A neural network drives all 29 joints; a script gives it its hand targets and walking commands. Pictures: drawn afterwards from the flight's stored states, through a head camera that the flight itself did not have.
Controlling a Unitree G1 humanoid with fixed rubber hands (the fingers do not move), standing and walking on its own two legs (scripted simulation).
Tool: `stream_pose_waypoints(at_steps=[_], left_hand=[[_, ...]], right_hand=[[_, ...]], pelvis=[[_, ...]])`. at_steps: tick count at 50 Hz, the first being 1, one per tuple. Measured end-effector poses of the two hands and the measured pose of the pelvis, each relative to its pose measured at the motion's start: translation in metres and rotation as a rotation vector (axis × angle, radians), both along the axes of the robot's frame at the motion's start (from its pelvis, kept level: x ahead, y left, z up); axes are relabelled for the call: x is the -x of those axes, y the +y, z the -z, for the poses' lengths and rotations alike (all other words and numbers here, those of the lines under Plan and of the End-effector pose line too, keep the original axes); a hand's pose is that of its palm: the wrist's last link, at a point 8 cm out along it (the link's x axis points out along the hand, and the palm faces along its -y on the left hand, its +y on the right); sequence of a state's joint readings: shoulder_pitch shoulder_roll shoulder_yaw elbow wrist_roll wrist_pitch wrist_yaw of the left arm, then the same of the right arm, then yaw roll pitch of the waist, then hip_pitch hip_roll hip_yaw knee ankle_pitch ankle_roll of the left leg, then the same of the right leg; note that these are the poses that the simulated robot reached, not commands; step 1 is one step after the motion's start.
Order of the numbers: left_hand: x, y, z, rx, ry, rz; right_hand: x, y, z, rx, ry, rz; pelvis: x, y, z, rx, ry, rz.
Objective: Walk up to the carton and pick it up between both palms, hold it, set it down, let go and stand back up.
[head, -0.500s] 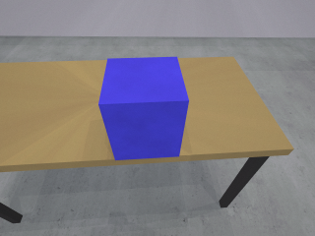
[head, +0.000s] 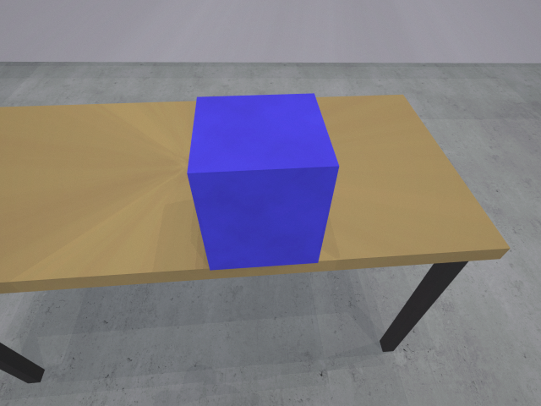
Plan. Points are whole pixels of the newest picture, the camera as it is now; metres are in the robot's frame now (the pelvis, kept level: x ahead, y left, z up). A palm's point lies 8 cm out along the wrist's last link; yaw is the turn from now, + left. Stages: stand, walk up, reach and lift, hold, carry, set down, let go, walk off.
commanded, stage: stand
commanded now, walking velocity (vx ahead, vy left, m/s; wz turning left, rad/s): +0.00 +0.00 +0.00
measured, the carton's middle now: (260, 184) +0.48 +0.03 +0.05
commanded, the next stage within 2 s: none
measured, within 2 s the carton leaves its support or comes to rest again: neither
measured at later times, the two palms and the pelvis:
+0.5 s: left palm out of the picture -0.03 +0.20 -0.15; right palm out of the picture -0.05 -0.19 -0.15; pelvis +0.00 +0.01 +0.00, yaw +0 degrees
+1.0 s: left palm out of the picture -0.03 +0.20 -0.15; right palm out of the picture -0.04 -0.19 -0.15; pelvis +0.02 +0.01 +0.00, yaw +0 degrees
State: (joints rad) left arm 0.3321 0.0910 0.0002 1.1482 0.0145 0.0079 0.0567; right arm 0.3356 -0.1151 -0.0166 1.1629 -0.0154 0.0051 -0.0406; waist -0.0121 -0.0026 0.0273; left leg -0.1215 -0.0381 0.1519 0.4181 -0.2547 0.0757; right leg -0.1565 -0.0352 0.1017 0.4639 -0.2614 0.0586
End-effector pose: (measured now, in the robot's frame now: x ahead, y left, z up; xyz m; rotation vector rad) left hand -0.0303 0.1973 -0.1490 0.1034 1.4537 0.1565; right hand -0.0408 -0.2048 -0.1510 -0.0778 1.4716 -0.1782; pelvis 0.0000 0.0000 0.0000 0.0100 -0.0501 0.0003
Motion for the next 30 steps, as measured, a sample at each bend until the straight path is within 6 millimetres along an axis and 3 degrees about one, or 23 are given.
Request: stream_pose_waypoints(at_steps=[15, 30], left_hand=[[0.005, 0.006, 0.000, 0.007, 0.047, 0.014], [0.000, 0.004, 0.002, 0.014, 0.061, 0.007]], right_hand=[[0.020, 0.015, 0.000, -0.010, 0.047, 0.025], [0.004, 0.018, 0.002, -0.012, 0.028, 0.017]], pelvis=[[0.001, 0.011, 0.000, -0.010, 0.019, 0.003], [-0.007, 0.013, 0.002, -0.010, 0.023, 0.004]])
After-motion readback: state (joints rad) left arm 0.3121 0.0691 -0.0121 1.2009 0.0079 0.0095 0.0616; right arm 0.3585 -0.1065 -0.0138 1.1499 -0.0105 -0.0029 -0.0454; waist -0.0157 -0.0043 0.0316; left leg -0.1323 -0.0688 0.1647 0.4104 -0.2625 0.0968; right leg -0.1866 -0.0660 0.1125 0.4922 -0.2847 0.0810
